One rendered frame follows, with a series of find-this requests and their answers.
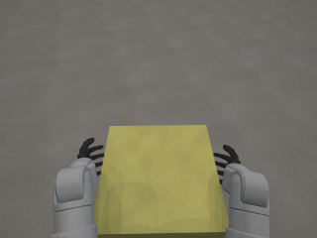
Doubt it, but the robot left forearm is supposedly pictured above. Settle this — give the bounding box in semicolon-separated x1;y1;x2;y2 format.
50;158;98;238

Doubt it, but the carton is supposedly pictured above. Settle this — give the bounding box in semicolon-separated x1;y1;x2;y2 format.
93;125;229;238

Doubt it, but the robot right forearm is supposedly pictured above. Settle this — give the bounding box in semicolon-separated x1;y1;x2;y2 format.
221;163;270;238

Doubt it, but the robot left hand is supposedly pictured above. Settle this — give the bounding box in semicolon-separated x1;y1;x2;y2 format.
77;137;105;176

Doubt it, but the robot right hand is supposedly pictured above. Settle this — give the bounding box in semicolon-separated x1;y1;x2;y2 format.
213;145;241;184

